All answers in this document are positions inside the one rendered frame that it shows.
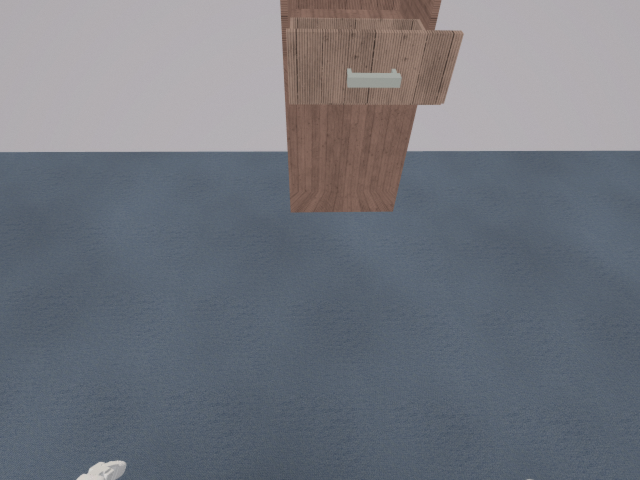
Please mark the handle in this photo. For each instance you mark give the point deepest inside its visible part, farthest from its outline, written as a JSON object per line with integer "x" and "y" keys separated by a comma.
{"x": 373, "y": 80}

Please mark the cabinet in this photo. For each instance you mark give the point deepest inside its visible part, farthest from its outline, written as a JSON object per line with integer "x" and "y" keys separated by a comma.
{"x": 348, "y": 158}

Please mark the drawer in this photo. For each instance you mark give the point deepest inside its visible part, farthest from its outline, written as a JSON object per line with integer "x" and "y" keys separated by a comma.
{"x": 319, "y": 51}

